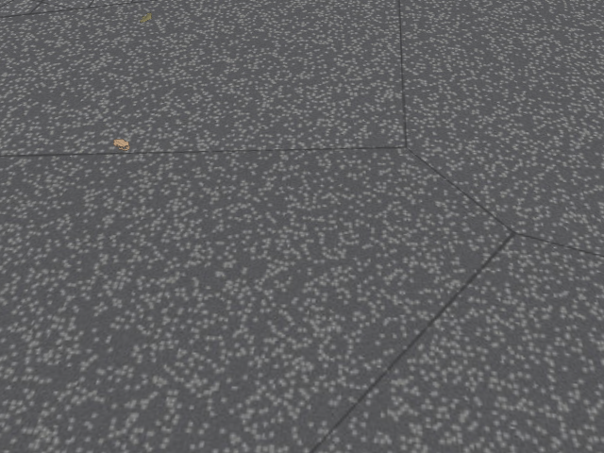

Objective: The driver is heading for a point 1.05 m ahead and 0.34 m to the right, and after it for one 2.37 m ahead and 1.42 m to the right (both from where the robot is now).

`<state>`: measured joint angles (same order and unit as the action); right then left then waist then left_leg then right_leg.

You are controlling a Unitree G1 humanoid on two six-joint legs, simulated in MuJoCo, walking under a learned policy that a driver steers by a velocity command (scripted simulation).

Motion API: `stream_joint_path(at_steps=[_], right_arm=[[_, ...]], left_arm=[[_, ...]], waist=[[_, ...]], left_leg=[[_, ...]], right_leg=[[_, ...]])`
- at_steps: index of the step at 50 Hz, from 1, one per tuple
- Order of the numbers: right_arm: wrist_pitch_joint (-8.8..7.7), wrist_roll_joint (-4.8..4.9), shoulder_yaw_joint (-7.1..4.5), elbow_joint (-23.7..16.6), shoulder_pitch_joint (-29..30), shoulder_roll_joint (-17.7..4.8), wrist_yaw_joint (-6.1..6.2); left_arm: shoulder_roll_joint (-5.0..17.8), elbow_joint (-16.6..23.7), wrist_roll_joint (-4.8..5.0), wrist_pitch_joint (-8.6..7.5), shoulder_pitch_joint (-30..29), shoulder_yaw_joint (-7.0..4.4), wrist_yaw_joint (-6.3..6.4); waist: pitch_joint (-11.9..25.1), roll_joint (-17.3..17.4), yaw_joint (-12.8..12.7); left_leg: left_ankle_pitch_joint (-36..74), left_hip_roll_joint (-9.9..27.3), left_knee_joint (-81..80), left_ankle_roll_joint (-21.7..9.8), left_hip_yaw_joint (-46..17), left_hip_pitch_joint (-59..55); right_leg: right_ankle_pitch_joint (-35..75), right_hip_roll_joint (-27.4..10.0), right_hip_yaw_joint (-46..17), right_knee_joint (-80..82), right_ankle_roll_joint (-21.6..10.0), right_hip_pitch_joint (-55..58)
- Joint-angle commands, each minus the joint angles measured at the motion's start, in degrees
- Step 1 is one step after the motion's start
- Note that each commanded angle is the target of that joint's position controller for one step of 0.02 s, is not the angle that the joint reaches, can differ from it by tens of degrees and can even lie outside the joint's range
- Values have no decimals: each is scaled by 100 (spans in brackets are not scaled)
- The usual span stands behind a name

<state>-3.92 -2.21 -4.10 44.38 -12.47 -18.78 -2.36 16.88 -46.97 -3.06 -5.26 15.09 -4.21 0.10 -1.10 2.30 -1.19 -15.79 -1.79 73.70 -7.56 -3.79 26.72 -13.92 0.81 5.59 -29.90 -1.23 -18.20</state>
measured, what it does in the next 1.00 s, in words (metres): walks ahead, turning right: left foot, then right foot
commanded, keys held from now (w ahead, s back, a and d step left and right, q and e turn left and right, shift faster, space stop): w+e+shift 1.00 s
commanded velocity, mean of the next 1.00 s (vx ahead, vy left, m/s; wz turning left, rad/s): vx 1.00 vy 0.00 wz -0.69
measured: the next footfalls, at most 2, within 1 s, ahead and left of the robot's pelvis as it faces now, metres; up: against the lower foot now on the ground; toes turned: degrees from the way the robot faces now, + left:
left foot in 0.26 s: +0.43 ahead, +0.13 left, +0.00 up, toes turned -6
right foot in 0.70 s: +0.78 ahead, -0.16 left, +0.00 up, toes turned -33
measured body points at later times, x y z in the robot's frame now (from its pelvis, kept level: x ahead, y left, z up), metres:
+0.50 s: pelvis +0.44 +0.01 +0.01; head +0.47 +0.01 +0.46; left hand +0.67 +0.24 -0.09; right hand +0.36 -0.27 -0.11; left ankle +0.39 +0.13 -0.73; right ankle +0.47 -0.12 -0.63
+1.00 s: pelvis +0.85 -0.18 +0.00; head +0.87 -0.21 +0.45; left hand +1.02 +0.05 -0.12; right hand +0.90 -0.51 -0.05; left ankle +1.13 -0.16 -0.66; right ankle +0.75 -0.13 -0.73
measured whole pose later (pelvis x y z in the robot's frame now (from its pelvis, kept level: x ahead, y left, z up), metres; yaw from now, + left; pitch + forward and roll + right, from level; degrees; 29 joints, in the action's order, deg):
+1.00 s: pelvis +0.85 -0.18 +0.00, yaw -45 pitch +2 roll +0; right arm -3.3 -2.8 1.3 33.1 -0.2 -14.3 -1.2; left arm 17.5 -47.2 0.1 -3.2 27.1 -4.0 -1.0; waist -2.2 0.0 -5.6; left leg -3.4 7.7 45.9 3.5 -5.1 42.9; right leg -17.9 12.1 -9.6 -19.3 -10.5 -0.8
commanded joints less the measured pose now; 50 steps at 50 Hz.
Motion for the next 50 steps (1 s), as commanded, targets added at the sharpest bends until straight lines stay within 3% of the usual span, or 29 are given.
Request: stream_joint_path(at_steps=[1, 3, 6, 9, 10, 12, 13, 14, 15, 16, 17, 18, 20, 23, 25, 28, 31, 32, 34, 35, 36, 37, 38, 39, 40, 42, 43, 46, 50], right_arm=[[7, -133, 242, -641, 127, 372, -124], [-5, -209, 290, -968, 776, 174, -156], [-99, -43, 447, -1184, 1486, 215, -288], [-128, 19, 390, -1176, 1673, -34, -204], [-147, -4, 331, -1125, 1527, -156, -125], [-193, -101, 150, -663, 31, -458, 61], [-220, -218, 3, -515, -933, -850, 198], [-232, -396, -97, -493, -1441, -1316, 272], [-161, -240, -129, -516, -1325, -1256, 252], [-154, -161, -29, -514, -745, -713, 233], [-187, -94, 34, -481, -473, -365, 206], [-211, -104, 60, -428, -353, -223, 198], [-302, 16, 110, -200, -477, -14, 198], [-423, 139, 143, 83, -689, 167, 165], [-465, 117, 145, 172, -644, 151, 182], [-466, 97, 99, 269, -685, -145, 250], [-375, 86, 27, 331, -1057, -616, 359], [-295, 64, -28, 302, -1041, -838, 419], [-87, -8, -126, 107, -559, -1134, 467], [-24, -42, -136, 59, -473, -1075, 401], [-80, -109, 75, -136, -361, -193, 283], [-208, 47, 142, -841, -780, -222, 255], [-368, -12, 171, -907, -305, -478, 259], [-428, 4, 184, -870, -158, -546, 258], [-390, -70, 206, -861, -14, -480, 275], [-126, -242, 251, -797, -170, -382, 268], [-10, -251, 264, -835, -122, -309, 251], [67, -151, 382, -1315, 952, -47, 159], [28, 32, 455, -1519, 1613, 42, 101]], left_arm=[[23, -148, 131, -224, 673, 81, -98], [197, -165, 207, -254, 735, 55, -102], [529, -42, 251, -257, 627, -32, -133], [946, -116, 305, -236, 1025, -113, -179], [990, -170, 307, -211, 1168, -109, -181], [1110, -239, 331, -141, 1282, -132, -159], [877, -127, 340, -143, 1132, -75, -164], [-94, 151, 430, -138, 1388, 112, -140], [179, 317, 553, -86, 1414, 64, -107], [331, 310, 457, -4, 929, 23, -92], [248, 312, 367, 38, 622, 43, -145], [180, 275, 318, 104, 553, 34, -196], [-32, 322, 191, 302, 519, 47, -285], [-142, 673, 135, 459, -239, 87, -388], [-151, 904, 146, 450, -690, 150, -461], [-11, 1153, 165, 438, -1330, 226, -578], [192, 1158, 175, 427, -1382, 228, -590], [337, 1065, 184, 429, -983, 189, -553], [807, 541, 186, 414, 985, -38, -420], [1066, 218, 207, 412, 1778, -213, -276], [1468, 215, 321, 487, 1220, -342, -155], [2027, 535, 145, 551, 894, -425, -162], [1761, 669, 170, 562, 911, -433, -109], [1394, 566, 188, 520, 780, -350, -52], [1196, 503, 209, 438, 615, -291, -33], [963, 545, 248, 254, 367, -181, 2], [893, 539, 276, 181, 377, -147, -17], [923, 531, 293, 60, 488, -161, -51], [1057, 418, 360, 67, 887, -241, -118]], waist=[[-134, -613, 207], [-400, -477, 268], [-523, -358, 199], [-409, -441, 89], [-204, -461, 147], [791, -456, 842], [1334, -273, 1307], [2067, 1018, 1040], [2341, 1268, 904], [1288, 638, 681], [675, 278, 589], [469, 214, 417], [192, 405, 150], [-139, 258, 72], [-314, 283, -9], [-620, -18, -24], [-392, 98, -134], [-112, 290, -406], [833, 420, -1400], [1126, -12, -1619], [526, -1495, -957], [1659, -1756, -380], [1485, -695, -616], [529, -58, -336], [143, 336, -46], [-180, 463, 353], [-231, 416, 416], [-546, 172, 185], [-212, -356, -310]], left_leg=[[15, 527, -385, 120, -514, 1532], [513, 806, -1107, 313, -122, 1945], [1429, 551, -3101, 521, 449, 75], [1509, 307, -3713, 516, 610, -583], [1278, 174, -3966, 477, 602, -837], [843, -57, -4228, 381, 673, -2757], [-46, 874, -4218, 302, -166, -4106], [-2096, 2664, -4826, 197, -2631, -5151], [-2725, 2960, -5826, -49, -4274, -4735], [-2598, 2598, -5840, -14, -3360, -3995], [-1536, 2343, -5842, 12, -2417, -3282], [-707, 2116, -5934, 100, -1796, -2862], [214, 1915, -6112, 188, -875, -2352], [1613, 1749, -6344, 302, 214, -2350], [2307, 1497, -6489, 400, 958, -2160], [3051, 1295, -6766, 566, 1734, -2104], [6425, 1346, -5987, 736, 2060, -2729], [7368, 1473, -5347, 767, 2031, -2948], [7763, 1700, -2813, 613, 1795, -2522], [5442, 1308, -761, 593, 1764, -1561], [-696, 166, 1523, 721, 1614, 419], [-1292, -131, 2589, 878, 406, 2214], [-821, 207, 2193, 824, -150, 2637], [-462, 457, 1492, 811, -168, 2535], [-419, 664, 936, 861, -156, 2112], [-542, 885, 262, 1043, -145, 1338], [-638, 960, -138, 1132, -81, 1132], [461, 922, -1742, 1236, 279, 749], [2102, 437, -3424, 1043, 441, 83]], right_leg=[[-770, -1497, -2550, 2027, -1000, 830], [-272, -1425, -2277, 2336, -1145, 754], [836, -921, -1343, 2778, -920, -424], [2209, -1137, -1369, 2558, -904, 289], [3163, -1138, -1301, 2005, -835, 745], [4003, -798, -1057, -316, -675, 633], [2618, -454, -967, -2028, -597, -538], [-1336, -27, -843, -4103, -511, -1989], [-1010, -7, -1034, -4931, -616, -2473], [-402, -349, -1009, -5002, -621, -2811], [-107, -518, -955, -4727, -565, -2791], [-47, -623, -954, -4573, -499, -2611], [-30, -797, -916, -4418, -418, -2464], [452, -870, -732, -4244, -399, -2946], [1115, -793, -507, -3671, -440, -2835], [1736, -576, 55, -2181, -644, -2217], [1588, 93, 730, -1414, -925, -1207], [1296, 270, 748, -1351, -1010, -755], [669, 484, 367, -1235, -1310, 1284], [257, 474, -107, -834, -1464, 2586], [682, -318, -1506, -755, -1630, 2969], [68, -1321, -4510, 391, -2796, 4425], [-1007, -1595, -5249, 1411, -2680, 4136], [-1020, -1487, -4943, 1718, -2399, 3084], [-533, -1243, -4456, 1745, -2193, 2174], [350, -773, -3608, 1785, -2046, 828], [462, -595, -3337, 1849, -2015, 399], [1108, -96, -2740, 2052, -1809, -407], [2629, 24, -2675, 1723, -1349, 244]])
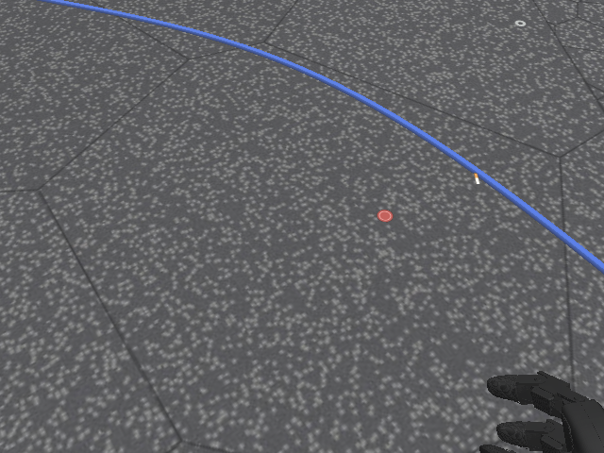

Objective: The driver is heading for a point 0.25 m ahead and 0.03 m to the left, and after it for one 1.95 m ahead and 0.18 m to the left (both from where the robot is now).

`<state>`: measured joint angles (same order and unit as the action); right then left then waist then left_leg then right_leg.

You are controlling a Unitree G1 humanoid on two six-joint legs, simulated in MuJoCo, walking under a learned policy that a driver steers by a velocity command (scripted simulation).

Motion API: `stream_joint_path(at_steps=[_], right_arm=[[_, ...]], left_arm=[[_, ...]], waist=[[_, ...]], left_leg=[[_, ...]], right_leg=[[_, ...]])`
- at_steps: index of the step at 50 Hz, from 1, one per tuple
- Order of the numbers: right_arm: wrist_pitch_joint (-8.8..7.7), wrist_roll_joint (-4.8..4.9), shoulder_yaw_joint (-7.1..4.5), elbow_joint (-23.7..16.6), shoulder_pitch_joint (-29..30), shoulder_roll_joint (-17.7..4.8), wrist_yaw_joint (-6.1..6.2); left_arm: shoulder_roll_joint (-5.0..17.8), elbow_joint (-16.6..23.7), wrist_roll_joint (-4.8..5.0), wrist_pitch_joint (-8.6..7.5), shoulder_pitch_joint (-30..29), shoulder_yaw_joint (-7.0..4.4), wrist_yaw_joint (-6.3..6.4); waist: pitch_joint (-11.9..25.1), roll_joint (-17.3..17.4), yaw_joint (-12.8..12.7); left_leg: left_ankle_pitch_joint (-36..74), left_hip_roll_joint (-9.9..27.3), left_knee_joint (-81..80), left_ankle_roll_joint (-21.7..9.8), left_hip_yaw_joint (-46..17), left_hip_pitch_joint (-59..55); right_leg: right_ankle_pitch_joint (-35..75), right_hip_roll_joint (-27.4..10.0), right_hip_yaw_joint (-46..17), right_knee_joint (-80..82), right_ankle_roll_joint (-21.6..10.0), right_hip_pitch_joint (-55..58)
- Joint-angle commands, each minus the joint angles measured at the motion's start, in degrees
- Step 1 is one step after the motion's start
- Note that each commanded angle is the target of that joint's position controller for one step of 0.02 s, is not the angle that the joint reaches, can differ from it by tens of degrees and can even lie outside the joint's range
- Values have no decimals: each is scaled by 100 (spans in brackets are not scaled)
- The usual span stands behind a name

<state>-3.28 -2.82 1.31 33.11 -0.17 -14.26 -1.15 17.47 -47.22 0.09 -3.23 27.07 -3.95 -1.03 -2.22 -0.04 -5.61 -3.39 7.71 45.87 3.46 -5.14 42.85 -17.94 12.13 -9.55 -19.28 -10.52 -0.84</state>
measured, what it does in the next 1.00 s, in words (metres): walks ahead, turning left: left foot, then right foot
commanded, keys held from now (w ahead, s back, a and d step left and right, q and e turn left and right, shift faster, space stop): w+e+shift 0.02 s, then e+shift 0.12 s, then shift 0.02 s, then q+shift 0.82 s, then e+shift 0.02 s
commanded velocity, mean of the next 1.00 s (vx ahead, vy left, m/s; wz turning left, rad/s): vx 0.26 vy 0.00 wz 0.24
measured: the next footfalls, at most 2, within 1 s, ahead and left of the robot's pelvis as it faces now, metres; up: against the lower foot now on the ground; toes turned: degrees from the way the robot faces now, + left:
left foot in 0.12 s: +0.35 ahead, +0.16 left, +0.00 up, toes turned -11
right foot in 0.50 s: +0.43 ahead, -0.09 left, +0.00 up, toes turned -2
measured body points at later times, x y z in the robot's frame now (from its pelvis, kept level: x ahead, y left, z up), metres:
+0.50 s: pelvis +0.29 +0.04 +0.00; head +0.33 +0.02 +0.45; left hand +0.59 +0.21 -0.05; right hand +0.28 -0.27 -0.12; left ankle +0.31 +0.17 -0.73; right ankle +0.39 -0.09 -0.73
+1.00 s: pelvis +0.34 +0.07 -0.01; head +0.37 +0.11 +0.44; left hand +0.40 +0.40 -0.12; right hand +0.58 -0.15 -0.08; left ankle +0.33 +0.17 -0.73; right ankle +0.37 -0.09 -0.67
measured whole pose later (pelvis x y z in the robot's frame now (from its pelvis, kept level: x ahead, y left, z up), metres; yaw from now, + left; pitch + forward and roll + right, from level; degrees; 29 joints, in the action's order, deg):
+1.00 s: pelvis +0.34 +0.07 -0.01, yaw +19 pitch +2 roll -2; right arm 2.3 -0.6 -4.9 33.5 -11.3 -18.2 -0.5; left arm 18.4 -41.0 -0.3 0.7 5.7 -5.9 1.5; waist -2.7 -1.5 -0.3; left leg -17.6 0.2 37.2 -2.4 0.2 22.3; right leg -28.7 -4.8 2.9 -59.6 3.7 -29.0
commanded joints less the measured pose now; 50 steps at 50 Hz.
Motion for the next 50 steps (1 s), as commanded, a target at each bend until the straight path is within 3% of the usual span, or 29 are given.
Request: stream_joint_path(at_steps=[1, 4, 5, 6, 7, 8, 9, 10, 11, 13, 15, 17, 20, 24, 25, 26, 27, 28, 29, 33, 38, 41, 44, 45, 46, 47, 48, 49, 50], right_arm=[[-49, 112, -98, -449, 488, -476, -6], [-136, 49, -225, -318, -104, -829, 136], [-204, 77, -315, -166, -840, -1038, 211], [-282, 26, -426, 80, -1916, -1330, 285], [-308, -124, -493, 242, -2722, -1630, 333], [-338, 212, -578, 111, -2341, -1646, 241], [-278, 185, -550, -154, -1816, -1180, 248], [-246, 149, -459, -133, -1500, -780, 237], [-248, 135, -408, -20, -1267, -702, 159], [-317, 207, -422, 282, -1297, -773, 57], [-340, 325, -431, 445, -986, -788, -7], [-269, 373, -545, 494, -821, -1111, 18], [-125, 453, -691, 515, -927, -1487, 103], [21, 534, -695, 456, -967, -1337, 211], [34, 501, -631, 432, -1089, -1054, 217], [42, 367, -504, 329, -1289, -587, 196], [68, 429, -507, 335, -2144, -637, 181], [164, 455, -641, 384, -2116, -1120, 193], [278, 499, -739, 405, -1943, -1285, 242], [618, 421, -784, 322, -1943, -1014, 366], [608, 386, -637, -74, -1267, -594, 174], [655, 406, -690, -169, -1187, -745, 32], [755, 414, -792, -175, -1340, -817, -30], [765, 389, -865, -97, -1547, -913, 20], [738, 362, -1027, -31, -1887, -1372, 108], [676, 295, -1156, -253, -1852, -2169, 195], [488, 86, -1122, -373, -1900, -2043, 105], [359, 88, -1068, -320, -1740, -1901, 67], [328, 215, -992, -335, -1321, -1652, 123]], left_arm=[[1029, 422, 48, -133, -246, -281, 3], [1219, 393, 21, -62, -274, -345, 91], [1353, 442, 35, -76, -494, -374, 89], [1139, 565, 99, -116, -790, -329, 69], [203, 745, 121, -109, -629, -109, 126], [-78, 941, 297, -41, 493, 154, 109], [567, 859, 309, 84, 109, 34, 166], [793, 1009, 275, 167, -595, -23, 182], [679, 1062, 180, 212, -869, -2, 184], [396, 1171, 84, 191, -1032, 76, 134], [96, 1204, 3, 160, -1042, 211, 125], [44, 1222, -56, 87, -1312, 290, 131], [336, 1283, 14, 117, -1768, 242, 113], [615, 1401, -72, 136, -1993, 81, 163], [758, 1408, -136, 126, -1856, 14, 204], [1103, 1436, -220, 166, -1515, -64, 297], [1019, 1458, -315, 269, -1583, -61, 272], [772, 1549, -207, 301, -1826, -30, 250], [496, 1543, -133, 295, -2060, 31, 245], [379, 1481, -170, 240, -2686, 11, 287], [577, 1235, -127, 262, -2459, -146, 395], [820, 1136, -44, 266, -2420, -276, 332], [831, 1035, 131, 242, -2412, -337, 240], [680, 930, 164, 249, -2216, -323, 210], [452, 833, 76, 282, -1936, -288, 167], [219, 1206, -177, 304, -2060, -196, 161], [455, 1407, -192, 265, -2755, -245, 228], [569, 1431, -46, 259, -2927, -283, 278], [583, 1261, 1, 270, -2652, -299, 339]], waist=[[-51, -207, 68], [356, -215, 307], [733, -304, 753], [1257, -280, 1282], [1959, 887, 1260], [3414, 2587, 662], [2992, 1629, 914], [2043, 973, 984], [1429, 316, 815], [685, 305, 596], [575, 407, 301], [789, 429, 327], [920, 618, 403], [787, 650, 238], [841, 469, 218], [1233, -678, 254], [1846, -1588, 580], [1611, -1292, 514], [1122, -1028, 553], [636, -819, 826], [875, -689, 590], [921, -849, 585], [893, -774, 759], [874, -528, 815], [686, 536, 844], [494, 2410, 582], [1162, 1713, 1113], [976, 1182, 997], [852, 834, 723]], left_leg=[[878, -577, -895, -108, 524, -1591], [431, -1099, -1748, -255, 468, -2663], [690, -1003, -2008, -317, 326, -3517], [997, -483, -1976, -435, 29, -4848], [3077, 1310, -1363, -608, -1121, -6368], [2406, 2370, -1607, -1736, -3628, -7696], [1465, 1867, -1961, -1703, -3321, -6976], [1840, 1387, -2059, -1560, -2174, -6058], [2639, 1082, -2134, -1540, -1644, -5209], [3332, 740, -2517, -1651, -1101, -4025], [3678, 552, -2743, -1719, -806, -3354], [4065, 345, -2752, -1744, -441, -2913], [2993, 275, -2675, -1615, -515, -2809], [859, -64, -2062, -1042, -940, -2413], [63, -414, -1522, -777, -848, -2080], [-2322, -961, 16, -420, -284, -1211], [-3756, -1022, 1237, -219, 85, -676], [-3350, -719, 1996, -65, 87, -432], [-2940, -579, 2381, 28, 143, -190], [-1942, -343, 2699, 313, 346, -617], [-1498, -144, 1092, 181, 543, -1097], [-1484, -254, 251, -47, 831, -1733], [-1110, -465, -982, -397, 1095, -2433], [-753, -646, -1432, -595, 1042, -2935], [844, -231, -2093, -960, 98, -3711], [2733, 1166, -2178, -1944, -2284, -4381], [2046, 1407, -2531, -2506, -2771, -4147], [1351, 1111, -2648, -2243, -2325, -4054], [1163, 909, -2559, -1889, -1765, -3942]], right_leg=[[3279, -1196, -1263, 544, -360, -1192], [5249, -1048, -1345, -879, 180, -496], [5328, -938, -1368, -1919, 397, -584], [4440, -709, -1227, -3221, 576, -1230], [-1029, -241, -402, -5071, 644, -2443], [-2053, -354, -466, -6595, 928, -3710], [-1356, -865, -296, -6822, 1129, -3870], [-959, -1005, 57, -6600, 1249, -3909], [-935, -1113, 216, -6507, 1349, -3811], [-1057, -1290, 212, -5705, 1313, -3571], [-968, -1447, 474, -4269, 1316, -3099], [-180, -1296, 684, -3051, 1355, -2334], [935, -1066, 592, -2160, 1305, -1844], [1871, -1071, 488, -850, 1015, -980], [2411, -1463, 315, -555, 803, -483], [4262, -2866, -777, -597, 286, 464], [4309, -4025, -1790, -480, -603, 536], [3031, -3734, -1814, -144, -741, 236], [2078, -3329, -1250, -11, -513, -93], [1871, -2795, 177, 333, -224, -1257], [2287, -3009, 918, 183, -269, -884], [2280, -3179, 1215, 46, -113, -883], [1848, -3229, 1521, -521, 324, -898], [1311, -3009, 1745, -1036, 640, -1196], [265, -2490, 2207, -2326, 1110, -2159], [-2125, -1615, 2161, -4252, 1669, -4207], [-2121, -1323, 860, -5128, 1589, -4490], [-1585, -1358, 606, -5258, 1404, -4573], [-988, -1476, 586, -5131, 1310, -4614]])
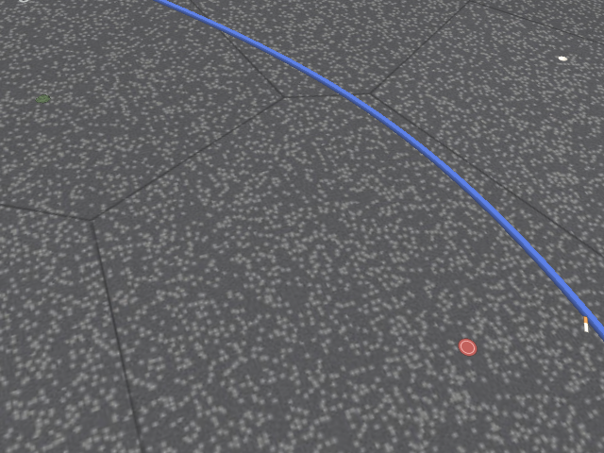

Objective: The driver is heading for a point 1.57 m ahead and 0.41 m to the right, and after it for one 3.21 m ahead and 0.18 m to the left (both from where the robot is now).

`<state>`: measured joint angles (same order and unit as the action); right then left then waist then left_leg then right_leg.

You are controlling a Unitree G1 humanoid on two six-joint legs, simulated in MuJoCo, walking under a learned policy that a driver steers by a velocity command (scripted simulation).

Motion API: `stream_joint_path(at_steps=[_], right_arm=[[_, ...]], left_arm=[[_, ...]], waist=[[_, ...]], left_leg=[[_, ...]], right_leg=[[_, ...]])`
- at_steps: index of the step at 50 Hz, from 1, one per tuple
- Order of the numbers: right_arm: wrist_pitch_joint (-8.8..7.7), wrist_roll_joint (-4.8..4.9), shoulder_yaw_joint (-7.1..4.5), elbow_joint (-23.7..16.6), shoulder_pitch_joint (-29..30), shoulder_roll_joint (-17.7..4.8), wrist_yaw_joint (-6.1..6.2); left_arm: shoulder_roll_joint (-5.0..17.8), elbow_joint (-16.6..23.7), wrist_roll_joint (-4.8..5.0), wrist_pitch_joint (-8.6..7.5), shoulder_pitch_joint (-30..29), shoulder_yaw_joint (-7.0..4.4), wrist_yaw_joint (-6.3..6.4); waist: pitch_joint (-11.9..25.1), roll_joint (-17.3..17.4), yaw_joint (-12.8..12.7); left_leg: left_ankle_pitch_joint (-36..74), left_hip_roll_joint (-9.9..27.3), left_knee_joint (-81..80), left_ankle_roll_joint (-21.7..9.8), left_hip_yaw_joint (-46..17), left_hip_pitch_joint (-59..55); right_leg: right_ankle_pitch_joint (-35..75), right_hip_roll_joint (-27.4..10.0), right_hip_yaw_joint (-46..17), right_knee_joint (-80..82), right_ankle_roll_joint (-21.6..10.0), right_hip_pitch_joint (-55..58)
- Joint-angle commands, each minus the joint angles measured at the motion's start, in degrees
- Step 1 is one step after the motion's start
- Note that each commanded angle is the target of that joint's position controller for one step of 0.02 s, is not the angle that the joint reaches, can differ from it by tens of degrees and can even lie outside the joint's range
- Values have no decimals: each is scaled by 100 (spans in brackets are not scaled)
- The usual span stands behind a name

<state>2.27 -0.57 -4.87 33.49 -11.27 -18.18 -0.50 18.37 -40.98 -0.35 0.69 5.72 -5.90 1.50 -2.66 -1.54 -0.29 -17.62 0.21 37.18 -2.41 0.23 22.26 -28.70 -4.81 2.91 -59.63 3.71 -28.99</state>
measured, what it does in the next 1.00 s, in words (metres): steps on the spot, turning right: right foot, then left foot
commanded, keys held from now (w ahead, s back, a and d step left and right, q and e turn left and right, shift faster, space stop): e+shift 0.76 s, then q+shift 0.24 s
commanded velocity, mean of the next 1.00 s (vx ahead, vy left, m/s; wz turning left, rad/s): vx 0.00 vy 0.00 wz -0.40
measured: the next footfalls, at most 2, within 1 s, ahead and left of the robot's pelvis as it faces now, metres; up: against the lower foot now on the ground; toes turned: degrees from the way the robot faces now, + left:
right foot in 0.46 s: +0.02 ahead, -0.13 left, +0.00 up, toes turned -16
left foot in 0.98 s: +0.18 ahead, +0.04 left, +0.00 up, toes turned -31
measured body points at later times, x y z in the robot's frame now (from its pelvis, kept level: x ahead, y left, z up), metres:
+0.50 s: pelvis +0.02 -0.03 +0.00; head +0.06 -0.07 +0.44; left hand +0.21 +0.23 -0.08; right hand +0.14 -0.34 -0.11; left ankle +0.02 +0.10 -0.71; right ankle -0.01 -0.12 -0.73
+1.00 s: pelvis +0.07 -0.05 +0.00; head +0.08 -0.07 +0.45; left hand +0.36 +0.06 -0.07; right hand +0.05 -0.36 -0.10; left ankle +0.15 +0.06 -0.73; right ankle -0.01 -0.12 -0.73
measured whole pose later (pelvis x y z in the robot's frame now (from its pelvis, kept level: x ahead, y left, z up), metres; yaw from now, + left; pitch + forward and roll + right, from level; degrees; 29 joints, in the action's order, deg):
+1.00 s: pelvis +0.07 -0.05 +0.00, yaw -28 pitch +1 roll +0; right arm -0.5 0.3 -4.1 41.4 -10.2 -16.6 -0.5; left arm 13.7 -35.3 -1.3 1.3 5.7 -0.9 1.0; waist -0.1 1.0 2.5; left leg -11.6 -0.3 31.9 1.5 -2.7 18.5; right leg -20.4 7.1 -10.5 -32.9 -3.3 -12.7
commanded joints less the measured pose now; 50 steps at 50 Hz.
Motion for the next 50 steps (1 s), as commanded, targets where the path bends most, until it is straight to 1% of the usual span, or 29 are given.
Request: stream_joint_path(at_steps=[1, 2, 4, 6, 7, 8, 9, 11, 14, 17, 20, 22, 23, 24, 25, 26, 27, 28, 29, 30, 33, 38, 40, 43, 45, 46, 48, 49, 50], right_arm=[[-193, 109, -232, -442, 159, -860, 118], [-180, 114, -130, -479, 373, -654, 172], [-216, 2, 33, -402, 438, -356, 207], [-284, -80, 168, -220, 463, -33, 206], [-296, -121, 178, -147, 464, -22, 203], [-295, -160, 145, -92, 459, -143, 202], [-273, -176, 76, -48, 449, -364, 204], [-194, -133, -55, 35, 358, -720, 211], [-130, -54, -78, 108, 357, -641, 241], [-110, -32, -115, 100, 544, -582, 263], [-85, 31, -181, 102, 675, -627, 272], [-65, 139, -218, 133, 787, -635, 274], [-78, 168, -223, 241, 596, -541, 258], [-113, 32, -190, 172, 551, -315, 236], [-182, -170, -57, -288, 1208, -6, 219], [-248, -115, -110, -266, 1453, -244, 199], [-277, 15, -147, -203, 1411, -357, 184], [-289, 13, -174, -87, 1261, -395, 220], [-275, -33, -198, -37, 1180, -462, 265], [-269, -39, -204, -7, 1111, -435, 267], [-286, 3, -162, 96, 949, -297, 236], [-329, 50, -152, 105, 1136, -293, 243], [-322, 57, -141, 260, 937, -358, 200], [-334, 64, -70, 278, 890, -306, 115], [-362, 78, 1, 303, 811, -187, 34], [-374, 106, 12, 298, 802, -185, 5], [-413, 118, -24, 209, 814, -375, -21], [-433, 83, -77, 122, 856, -645, -11], [-448, 70, -156, 33, 837, -1011, -3]], left_arm=[[560, 437, 2, -79, -249, -120, 130], [554, 314, -38, -47, -38, -121, 122], [386, 132, 8, -15, 250, -56, 60], [62, 16, 68, 8, 336, 94, -7], [-28, 6, 83, 20, 292, 149, -46], [10, 58, 98, 34, 190, 163, -77], [196, 152, 119, 51, 88, 126, -97], [539, 318, 174, 78, 5, 35, -114], [447, 423, 190, 115, 94, 33, -128], [281, 471, 204, 141, 274, 44, -174], [233, 555, 239, 157, 396, 26, -258], [211, 540, 244, 171, 689, -9, -309], [338, 501, 212, 170, 921, -83, -262], [1001, 532, 182, 151, 1214, -293, -155], [1660, 667, 14, 60, 1317, -405, -136], [1349, 735, -105, -55, 1383, -327, -183], [1222, 732, -57, -133, 1110, -274, -168], [1091, 769, 97, -126, 766, -255, -109], [929, 835, 227, -71, 525, -189, -49], [882, 896, 247, -17, 417, -154, 7], [946, 958, 178, 54, 502, -167, 77], [1053, 1060, 191, 129, 465, -207, 134], [908, 1107, 118, 142, 308, -123, 137], [563, 1013, -23, 140, 345, 82, 74], [213, 914, -105, 97, 240, 260, 0], [223, 870, -125, 70, 199, 281, -35], [493, 791, -85, 16, 195, 213, -47], [662, 761, -95, -25, 345, 145, -28], [713, 770, -175, -65, 584, 99, 1]], waist=[[944, 792, 44], [1062, 864, -53], [1254, 772, -129], [1186, 684, -122], [1091, 764, -51], [959, 879, 41], [789, 981, 127], [479, 993, 268], [330, 801, 292], [503, 748, 200], [701, 819, 108], [827, 840, -112], [873, 620, -207], [948, -572, -195], [1023, -1912, -221], [1486, -937, -541], [1211, -523, -318], [1001, -160, -115], [890, -168, -15], [895, -297, 64], [972, -290, 72], [815, -593, -1], [939, -709, -46], [1001, -749, -187], [931, -671, -159], [803, -708, -148], [463, -640, -36], [458, -416, -113], [510, 166, -329]], left_leg=[[2719, 1542, -1567, -1071, -1892, -1746], [3150, 1422, -1499, -1007, -1567, -1470], [3367, 1241, -1519, -941, -1071, -1344], [2972, 1088, -1591, -827, -646, -1294], [2709, 1074, -1643, -822, -524, -1197], [2431, 1144, -1720, -883, -520, -1095], [2183, 1264, -1781, -985, -594, -1046], [1859, 1576, -1863, -1184, -876, -1174], [2284, 1920, -1776, -1296, -1068, -1571], [3076, 1955, -1571, -1234, -780, -1803], [3439, 1922, -1297, -1027, -387, -1931], [3226, 1782, -833, -680, 47, -1775], [2628, 1540, -279, -298, 390, -1388], [1065, 913, 1205, 273, 917, -76], [-2074, -169, 2653, 718, 539, 1860], [-2266, -143, 3443, 672, -400, 2131], [-1733, -50, 3533, 569, -572, 2222], [-1186, 31, 3303, 557, -582, 2299], [-831, 98, 3055, 583, -608, 2259], [-565, 35, 3024, 634, -589, 1973], [-112, -211, 2574, 749, -590, 1743], [127, -433, 1339, 842, -780, 1517], [290, -260, 1120, 852, -653, 1250], [180, 38, 935, 765, -449, 612], [159, 198, 442, 639, -344, -54], [235, 162, 97, 563, -250, -314], [1126, 30, -968, 355, -192, -673], [2077, 128, -1014, 216, -529, -744], [3412, 453, -870, -19, -1079, -818]], right_leg=[[428, 108, -652, -970, -97, -1615], [692, 134, -552, -1030, -47, -1172], [1081, 146, -458, -878, 23, -583], [1390, -3, -506, 224, 45, -89], [1443, -21, -489, 715, 50, 203], [1400, -10, -456, 1020, 46, 397], [1229, 47, -380, 1123, 40, 417], [759, 107, -265, 1035, 5, 83], [324, -8, -293, 873, -33, -332], [171, -2, -137, 992, -73, -175], [399, 140, 121, 1611, -206, 240], [1179, 340, 345, 2616, -417, 900], [2025, 435, 154, 3247, -635, 1516], [3998, -399, -1366, 3689, -1135, 2604], [6073, -1625, -3558, 3662, -2341, 3359], [5666, -1734, -3455, 3786, -2667, 3496], [5243, -1387, -2951, 3777, -2355, 3331], [4826, -1039, -2571, 3744, -2011, 3154], [4681, -894, -2402, 3760, -1820, 2990], [4741, -721, -2297, 3774, -1745, 2737], [4632, -475, -2295, 3756, -1671, 2648], [3652, -255, -2823, 3659, -1512, 2426], [3667, -321, -2629, 3513, -1451, 2404], [4349, -456, -2510, 3322, -1516, 2145], [4392, -459, -2373, 3351, -1514, 1852], [4227, -444, -2317, 3392, -1500, 1748], [3649, -251, -2180, 3369, -1336, 1659], [3068, -32, -2112, 3248, -1176, 1766], [2297, 394, -1763, 2840, -964, 1737]])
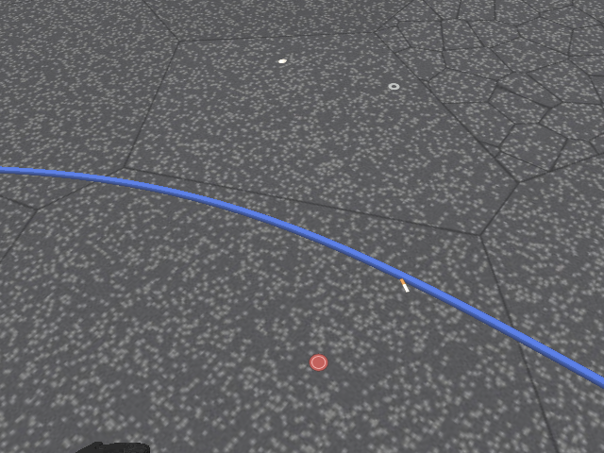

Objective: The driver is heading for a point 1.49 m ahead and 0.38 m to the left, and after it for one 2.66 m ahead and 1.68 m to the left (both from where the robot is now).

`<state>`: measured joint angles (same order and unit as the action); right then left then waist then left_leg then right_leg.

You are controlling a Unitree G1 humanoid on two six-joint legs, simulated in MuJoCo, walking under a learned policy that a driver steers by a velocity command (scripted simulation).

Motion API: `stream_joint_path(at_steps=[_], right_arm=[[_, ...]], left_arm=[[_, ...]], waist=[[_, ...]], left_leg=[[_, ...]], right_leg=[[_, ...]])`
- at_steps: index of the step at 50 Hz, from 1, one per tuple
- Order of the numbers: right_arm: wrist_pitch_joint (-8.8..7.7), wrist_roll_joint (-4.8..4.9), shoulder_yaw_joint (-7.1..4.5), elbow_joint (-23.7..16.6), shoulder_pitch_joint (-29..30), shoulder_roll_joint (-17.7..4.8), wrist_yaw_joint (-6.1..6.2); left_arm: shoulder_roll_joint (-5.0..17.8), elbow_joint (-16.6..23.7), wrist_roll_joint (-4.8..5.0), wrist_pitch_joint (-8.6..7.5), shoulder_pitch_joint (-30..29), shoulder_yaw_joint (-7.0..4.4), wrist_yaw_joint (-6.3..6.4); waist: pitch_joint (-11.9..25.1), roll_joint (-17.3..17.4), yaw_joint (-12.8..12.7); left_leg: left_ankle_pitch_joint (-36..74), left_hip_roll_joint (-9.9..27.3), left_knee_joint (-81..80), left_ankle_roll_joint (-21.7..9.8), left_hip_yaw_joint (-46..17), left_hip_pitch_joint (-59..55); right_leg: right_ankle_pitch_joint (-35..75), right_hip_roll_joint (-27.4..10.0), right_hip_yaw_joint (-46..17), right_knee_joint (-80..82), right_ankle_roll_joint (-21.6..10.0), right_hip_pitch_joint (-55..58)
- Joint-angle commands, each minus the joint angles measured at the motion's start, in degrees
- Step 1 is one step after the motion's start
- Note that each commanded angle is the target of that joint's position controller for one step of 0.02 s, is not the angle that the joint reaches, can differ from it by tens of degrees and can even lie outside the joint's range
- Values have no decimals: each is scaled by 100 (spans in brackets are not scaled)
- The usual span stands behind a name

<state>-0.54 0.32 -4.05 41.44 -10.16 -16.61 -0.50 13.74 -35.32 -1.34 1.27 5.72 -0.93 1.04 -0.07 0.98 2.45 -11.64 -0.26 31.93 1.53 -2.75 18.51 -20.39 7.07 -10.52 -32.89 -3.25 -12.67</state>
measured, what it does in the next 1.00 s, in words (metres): steps on the spot, turning left: right foot, then left foot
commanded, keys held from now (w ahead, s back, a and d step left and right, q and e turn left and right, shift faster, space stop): q+shift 0.58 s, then e+shift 0.24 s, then w+e+shift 0.18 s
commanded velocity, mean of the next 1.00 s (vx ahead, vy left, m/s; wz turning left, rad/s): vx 0.06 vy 0.00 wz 0.38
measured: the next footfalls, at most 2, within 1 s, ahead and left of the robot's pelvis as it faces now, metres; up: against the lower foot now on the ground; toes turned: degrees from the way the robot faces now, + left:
right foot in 0.30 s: +0.07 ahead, -0.11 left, +0.00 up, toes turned +22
left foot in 0.76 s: -0.02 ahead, +0.14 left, +0.00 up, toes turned +32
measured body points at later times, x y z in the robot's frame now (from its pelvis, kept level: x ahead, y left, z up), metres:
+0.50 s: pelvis +0.01 -0.04 +0.01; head +0.05 -0.04 +0.46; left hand +0.03 +0.27 -0.07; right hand +0.27 -0.26 -0.09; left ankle -0.05 +0.11 -0.64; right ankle +0.03 -0.12 -0.73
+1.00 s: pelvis +0.03 +0.02 +0.01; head +0.05 +0.02 +0.46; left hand +0.00 +0.33 -0.09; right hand +0.28 -0.17 -0.08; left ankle -0.06 +0.12 -0.73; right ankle +0.08 -0.11 -0.64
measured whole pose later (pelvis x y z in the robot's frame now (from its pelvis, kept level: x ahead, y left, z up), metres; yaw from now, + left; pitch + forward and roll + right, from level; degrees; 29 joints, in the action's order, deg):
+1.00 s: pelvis +0.03 +0.02 +0.01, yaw +23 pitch +2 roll +1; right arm -2.3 0.1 -4.1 39.1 -11.5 -15.0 1.7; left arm 18.6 -41.7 2.0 1.2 16.4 -5.0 -0.5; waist 0.5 -0.8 -0.9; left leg -14.1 3.1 20.3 0.5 8.2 8.0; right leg -19.6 -5.4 1.2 -66.3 2.2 -33.2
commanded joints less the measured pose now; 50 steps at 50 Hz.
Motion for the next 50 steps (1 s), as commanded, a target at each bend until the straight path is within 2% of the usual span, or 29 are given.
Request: stream_joint_path(at_steps=[1, 3, 4, 5, 7, 10, 12, 14, 15, 16, 17, 18, 19, 21, 23, 26, 32, 34, 36, 37, 38, 39, 40, 41, 42, 44, 45, 47, 50], right_arm=[[-162, 48, -312, -674, 595, -1327, -17], [-134, 67, -286, -588, 35, -1084, 16], [-139, 34, -288, -521, -354, -1055, 44], [-158, 22, -330, -494, -527, -1143, 81], [-89, 132, -395, -593, -110, -1188, 199], [237, 178, -439, -766, 226, -1097, 311], [339, 164, -477, -856, 283, -1132, 303], [354, 259, -451, -943, 481, -1063, 295], [342, 234, -382, -937, 296, -831, 292], [311, 166, -281, -968, -80, -407, 264], [204, 86, -409, -1010, -127, -894, 250], [200, 101, -514, -882, -149, -1242, 232], [245, 101, -537, -719, -277, -1255, 236], [321, 93, -474, -629, -395, -978, 225], [318, 141, -390, -820, -107, -824, 180], [307, 147, -277, -1094, 319, -661, 112], [313, 15, -103, -1302, 562, -349, 38], [311, -2, -69, -1216, 476, -308, 80], [301, -42, -26, -1011, 259, -166, 120], [281, -64, -35, -876, 23, -194, 126], [266, -94, -113, -859, -91, -576, 169], [275, -160, -215, -920, -448, -1082, 258], [338, -205, -267, -889, -7, -1286, 307], [322, -177, -245, -959, 114, -968, 268], [274, -148, -300, -862, -193, -1025, 256], [68, 73, -314, -673, -326, -1001, 241], [-51, 107, -266, -638, -155, -864, 243], [-232, 33, -193, -592, 26, -595, 239], [-411, -71, -225, -480, -62, -554, 234]], left_arm=[[1099, 246, -84, -138, 610, -406, 86], [982, 385, 5, -137, 134, -429, 164], [879, 489, 64, -110, -126, -427, 165], [830, 556, 100, -100, -196, -438, 136], [643, 509, 142, -105, -153, -409, 66], [424, 398, 207, -183, -141, -383, -30], [478, 259, 243, -223, 161, -420, -108], [632, 46, 227, -238, 682, -522, -110], [965, -1, 183, -213, 865, -631, -59], [1513, 155, 12, -138, 588, -710, -10], [1404, 281, -265, -204, 357, -665, -45], [1068, 400, -226, -255, -44, -563, -5], [856, 427, -113, -274, -317, -501, 46], [787, 423, 21, -272, -353, -451, 173], [800, 345, -15, -243, -5, -435, 236], [970, 195, -37, -155, 499, -495, 255], [1297, 26, 90, -100, 576, -607, 51], [1269, -46, 178, -127, 446, -573, -59], [944, -202, 275, -200, 333, -416, -154], [844, -290, 351, -233, 311, -353, -189], [850, -403, 349, -303, 594, -326, -220], [733, -281, 121, -366, 588, -245, -253], [562, -316, 117, -382, 994, -200, -273], [941, -282, 194, -311, 647, -287, -228], [1209, -204, 328, -247, 483, -404, -198], [1231, -153, 371, -89, 517, -508, -168], [1162, -124, 361, -44, 530, -521, -154], [988, -91, 338, -75, 587, -522, -138], [758, 6, 344, -144, 540, -480, -148]], waist=[[297, 652, -677], [470, 1289, -297], [530, 1385, -62], [634, 1117, 24], [639, 590, -205], [702, 766, -225], [824, 973, -260], [854, 940, -528], [875, 509, -480], [741, -1300, -155], [438, -1453, -103], [156, -937, 29], [-12, -627, 92], [-55, -624, 14], [-43, -680, -205], [73, -711, -524], [307, -603, -544], [398, -719, -438], [493, -806, -236], [481, -804, -53], [610, -693, -100], [1160, -34, -100], [1226, 1037, -386], [1120, 946, -80], [966, 1083, 175], [361, 1065, 161], [37, 1133, 48], [-157, 953, -87], [-201, 671, -118]], left_leg=[[2957, 747, -459, -872, -1284, -447], [2920, 1431, -884, -1671, -2689, -964], [2937, 1664, -1075, -1916, -3235, -1398], [2848, 1753, -1084, -1945, -3401, -1699], [2418, 1301, -957, -1450, -2734, -1558], [1744, 752, -995, -1096, -2441, -1104], [1466, 659, -996, -1041, -2556, -797], [589, 425, -820, -782, -2558, -222], [-712, 67, -281, -470, -2269, 590], [-2273, -845, 1283, -134, -1125, 1810], [-2343, -329, 2484, 47, -1035, 2019], [-1897, -64, 3087, 121, -858, 1907], [-1446, 19, 3330, 200, -728, 1883], [-862, 122, 3952, 361, -510, 2078], [-609, 282, 3944, 511, -178, 2273], [-617, 485, 3339, 679, -9, 2551], [-1136, 418, 2001, 502, 196, 1511], [-1254, 219, 1269, 350, 288, 859], [-618, 125, -182, 161, 292, -96], [438, 16, -1348, 16, 403, -894], [1393, 257, -1531, -105, 109, -1829], [3789, 1263, -809, -385, -729, -2933], [4409, 2058, -411, -1280, -1020, -2900], [3717, 2032, -629, -1650, -1022, -2453], [2077, 2082, -1080, -1741, -1150, -2520], [-1999, 2164, -1982, -1470, -1405, -1991], [-2646, 2117, -2286, -1284, -1374, -1724], [-2616, 2020, -2568, -1055, -971, -1597], [-1953, 1982, -2673, -934, -195, -1743]], right_leg=[[1011, -338, 239, -237, 43, -74], [-310, 8, 667, -1232, 429, -830], [-1678, 102, 519, -1984, 499, -1469], [-2047, 13, 266, -2768, 550, -1891], [-1434, -245, 162, -2452, 589, -1931], [-639, -88, 495, -990, 692, -1217], [-209, 1, 567, -168, 659, -580], [799, -91, 664, 1147, 540, 396], [879, -852, 63, 1473, 269, 1190], [644, -2390, -1801, 1849, -507, 1417], [781, -3135, -2484, 2043, -1043, 562], [828, -2853, -1815, 1986, -1018, 250], [796, -2361, -1059, 1894, -768, 134], [1559, -1990, -177, 1735, -622, 314], [2182, -1923, 342, 1714, -761, 552], [2741, -2181, 526, 1668, -980, 1271], [3673, -2416, 901, 1501, -1208, 1201], [3904, -2352, 927, 1358, -1191, 1050], [3832, -2137, 906, 1079, -981, 880], [3761, -1999, 943, 909, -747, 587], [3358, -1846, 944, 805, -367, 101], [1641, -1576, 1071, 255, 43, -606], [-479, -1186, 1404, -113, 427, -1269], [-1256, -1065, 1329, -873, 608, -1367], [-1637, -963, 1383, -2035, 625, -2056], [-1190, -1325, 986, -3240, 528, -2892], [-795, -1395, 879, -3393, 514, -3119], [-97, -1468, 880, -3587, 534, -3309], [570, -1610, 867, -3496, 568, -3523]])
Keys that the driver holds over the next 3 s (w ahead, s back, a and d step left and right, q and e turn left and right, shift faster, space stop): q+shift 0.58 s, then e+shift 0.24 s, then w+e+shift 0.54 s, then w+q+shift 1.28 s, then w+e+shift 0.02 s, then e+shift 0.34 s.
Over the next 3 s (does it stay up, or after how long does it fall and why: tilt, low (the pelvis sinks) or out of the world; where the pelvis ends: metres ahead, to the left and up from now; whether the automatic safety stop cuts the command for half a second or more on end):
stays up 1.49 0.42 -0.01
